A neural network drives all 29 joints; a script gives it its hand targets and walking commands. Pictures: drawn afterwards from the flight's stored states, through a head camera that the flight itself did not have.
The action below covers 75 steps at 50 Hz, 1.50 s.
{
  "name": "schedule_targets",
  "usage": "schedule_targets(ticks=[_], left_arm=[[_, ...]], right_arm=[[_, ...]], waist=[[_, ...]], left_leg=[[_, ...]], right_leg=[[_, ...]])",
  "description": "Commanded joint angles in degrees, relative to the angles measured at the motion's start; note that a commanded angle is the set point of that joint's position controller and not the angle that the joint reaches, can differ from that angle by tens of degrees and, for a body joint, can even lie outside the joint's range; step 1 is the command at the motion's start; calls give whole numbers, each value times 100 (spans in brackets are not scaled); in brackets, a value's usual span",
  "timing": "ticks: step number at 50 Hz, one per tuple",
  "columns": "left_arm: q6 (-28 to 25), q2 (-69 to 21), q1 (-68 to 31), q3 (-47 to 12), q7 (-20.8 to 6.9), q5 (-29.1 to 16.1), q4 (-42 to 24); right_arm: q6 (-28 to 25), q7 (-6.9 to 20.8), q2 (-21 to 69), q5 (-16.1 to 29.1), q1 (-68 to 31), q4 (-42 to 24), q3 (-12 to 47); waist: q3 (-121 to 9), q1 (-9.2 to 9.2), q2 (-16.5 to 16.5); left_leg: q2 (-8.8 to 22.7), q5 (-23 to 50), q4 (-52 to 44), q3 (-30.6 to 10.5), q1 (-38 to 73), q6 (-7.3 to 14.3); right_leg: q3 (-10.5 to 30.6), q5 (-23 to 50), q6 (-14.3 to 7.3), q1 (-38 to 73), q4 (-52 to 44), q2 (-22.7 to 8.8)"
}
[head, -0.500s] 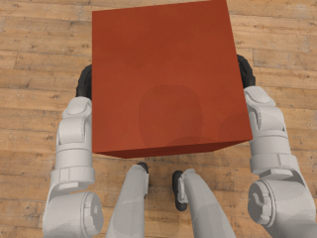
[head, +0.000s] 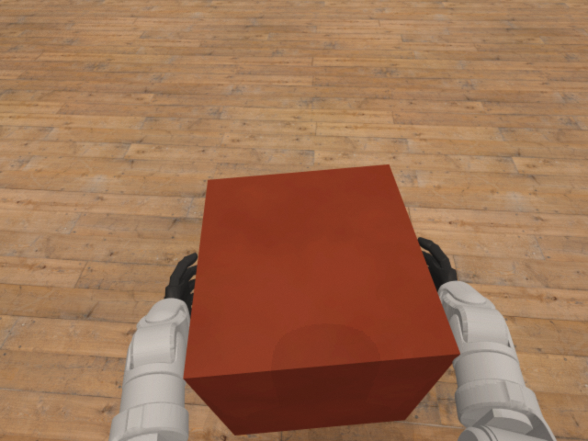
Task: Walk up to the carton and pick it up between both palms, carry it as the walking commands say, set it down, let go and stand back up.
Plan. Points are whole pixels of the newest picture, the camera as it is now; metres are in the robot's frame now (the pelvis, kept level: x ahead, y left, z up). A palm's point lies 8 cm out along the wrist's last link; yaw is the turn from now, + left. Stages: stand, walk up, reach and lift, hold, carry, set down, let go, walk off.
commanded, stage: reach and lift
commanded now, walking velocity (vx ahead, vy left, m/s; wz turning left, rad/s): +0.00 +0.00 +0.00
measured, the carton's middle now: (309, 304) +0.34 +0.01 -0.05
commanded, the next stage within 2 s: hold in 1.48 s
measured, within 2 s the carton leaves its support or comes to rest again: neither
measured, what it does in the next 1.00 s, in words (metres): stands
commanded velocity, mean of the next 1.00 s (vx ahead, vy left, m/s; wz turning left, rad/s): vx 0.00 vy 0.00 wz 0.00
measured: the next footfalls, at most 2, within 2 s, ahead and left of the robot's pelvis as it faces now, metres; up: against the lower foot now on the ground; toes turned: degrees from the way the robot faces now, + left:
none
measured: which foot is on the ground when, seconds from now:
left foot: down 0.00-1.00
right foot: down 0.00-1.00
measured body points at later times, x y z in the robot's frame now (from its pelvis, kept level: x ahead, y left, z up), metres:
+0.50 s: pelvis +0.04 -0.01 +0.02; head +0.01 -0.01 +0.47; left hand +0.30 +0.19 +0.04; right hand +0.33 -0.18 +0.05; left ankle +0.05 +0.12 -0.73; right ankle +0.01 -0.10 -0.73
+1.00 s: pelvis +0.01 -0.01 +0.02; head +0.01 -0.01 +0.47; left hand +0.32 +0.17 +0.05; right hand +0.32 -0.20 +0.05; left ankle +0.05 +0.12 -0.73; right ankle +0.01 -0.10 -0.73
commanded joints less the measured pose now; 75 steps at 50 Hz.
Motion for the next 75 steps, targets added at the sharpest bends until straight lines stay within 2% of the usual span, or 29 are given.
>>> schedule_targets(ticks=[1,3,6,8,12,13,15,17,20,24,30,35,36,38,42,44,47,52,58,64,65,66,67,75], left_arm=[[-70,-5701,-3387,-3877,-923,-1114,-1701],[3,-5595,-2969,-3994,-834,-1172,-1968],[163,-5400,-2438,-4132,-746,-1227,-2295],[313,-5124,-2008,-3972,-707,-1142,-2233],[529,-4745,-1567,-3975,-671,-1112,-2688],[588,-4617,-1525,-3975,-674,-1098,-2751],[672,-4442,-1306,-3971,-635,-1099,-2947],[751,-4324,-1277,-4185,-598,-1188,-3237],[851,-4119,-1146,-4287,-540,-1262,-3535],[958,-3799,-1116,-4268,-450,-1270,-3765],[968,-3281,-1408,-3779,-365,-1202,-3599],[941,-3047,-1773,-3549,-310,-1149,-3442],[933,-3053,-1891,-3492,-294,-1125,-3343],[918,-3011,-2175,-3470,-283,-1129,-3272],[917,-3344,-2423,-3535,-314,-1161,-2981],[908,-3586,-2562,-3679,-356,-1176,-3034],[892,-3999,-2519,-3979,-425,-1272,-3157],[934,-4309,-2072,-4004,-502,-1167,-2917],[949,-4486,-1871,-4146,-560,-1226,-2967],[959,-4479,-1802,-4346,-515,-1375,-3406],[978,-4462,-1736,-4381,-507,-1371,-3441],[972,-4448,-1707,-4383,-495,-1398,-3490],[1004,-4424,-1666,-4398,-491,-1392,-3485],[1044,-4176,-1562,-4260,-418,-1328,-3508]], right_arm=[[-34,980,5482,1034,-3071,-1621,3635],[47,903,5447,1152,-2771,-1928,3867],[202,803,5288,1160,-2202,-2207,4002],[352,712,5111,1062,-1840,-2254,3971],[628,602,4909,1019,-1088,-2450,4051],[682,561,4774,988,-987,-2501,4009],[761,491,4602,1038,-798,-2713,4087],[809,411,4425,1114,-731,-2982,4197],[919,315,4173,1211,-614,-3276,4352],[1016,215,3871,1250,-614,-3505,4372],[1028,82,3379,1197,-1200,-3548,4141],[1036,-6,3244,1167,-1515,-3306,3877],[1038,-14,3249,1174,-1609,-3184,3819],[1021,-20,3170,1182,-1848,-3084,3718],[1008,21,3386,1234,-2099,-2863,3724],[992,89,3607,1296,-2227,-2867,3791],[987,188,3972,1413,-2085,-2969,4031],[1027,358,4191,1351,-1833,-3008,4113],[1029,458,4252,1291,-1577,-3147,4199],[1015,468,4095,1293,-1417,-3466,4280],[1017,459,4066,1296,-1379,-3529,4287],[1019,448,4026,1288,-1338,-3582,4309],[1036,437,3988,1265,-1236,-3521,4229],[1091,375,3783,1170,-1138,-3582,4153]], waist=[[-3946,88,105],[-3693,175,85],[-3207,175,62],[-2637,158,-80],[-2214,174,-121],[-2086,117,-66],[-1888,122,11],[-1864,65,123],[-1688,58,143],[-1314,56,161],[-918,35,-12],[-1008,-75,-209],[-974,-66,-139],[-1077,-157,-238],[-1289,-213,-102],[-1570,-208,-30],[-2042,-222,65],[-1886,-161,51],[-1567,-178,96],[-1602,-234,56],[-1611,-239,141],[-1630,-255,62],[-1556,-286,155],[-1395,-261,9]], left_leg=[[-242,2884,-282,-337,3264,16],[-260,3197,-380,-369,3339,0],[-233,3438,-562,-412,3458,-35],[-239,3184,-722,-385,3389,-15],[-219,3112,-946,-334,3533,9],[-225,2991,-1003,-314,3527,13],[-224,3130,-1057,-283,3570,7],[-207,3140,-1126,-293,3726,0],[-210,3039,-1243,-275,3770,-5],[-195,2578,-1353,-266,3743,11],[-224,1228,-1411,-169,3542,59],[-234,758,-1332,-92,3415,82],[-235,582,-1318,-79,3375,91],[-254,423,-1243,-69,3413,88],[-247,338,-1201,-60,3395,82],[-251,514,-1199,-64,3448,56],[-246,1143,-1178,-101,3571,24],[-238,1594,-1258,-134,3583,7],[-205,1896,-1310,-188,3741,6],[-179,2160,-1316,-247,3911,11],[-182,2194,-1329,-245,3892,10],[-176,2228,-1326,-263,3913,12],[-182,2165,-1348,-246,3872,6],[-182,1697,-1423,-209,3832,43]], right_leg=[[377,2314,31,1223,-731,230],[427,2642,74,1374,-825,219],[451,2807,87,1430,-991,195],[458,2723,113,1434,-1126,141],[504,2875,130,1691,-1305,112],[519,2881,127,1742,-1358,79],[541,3057,122,1831,-1415,87],[547,3044,123,1896,-1486,69],[552,3081,136,2040,-1570,64],[549,2756,121,2002,-1665,18],[529,1396,132,1727,-1792,-58],[549,913,172,1589,-1801,-141],[550,681,157,1497,-1806,-152],[556,388,147,1362,-1823,-161],[524,300,122,1348,-1786,-136],[494,554,137,1454,-1748,-118],[475,1430,145,1771,-1637,-66],[455,1956,150,1877,-1647,-1],[443,2080,123,1734,-1711,59],[424,2136,87,1712,-1710,127],[416,2163,83,1756,-1710,124],[414,2172,82,1778,-1701,138],[423,2129,76,1780,-1727,131],[372,1654,58,1708,-1793,150]])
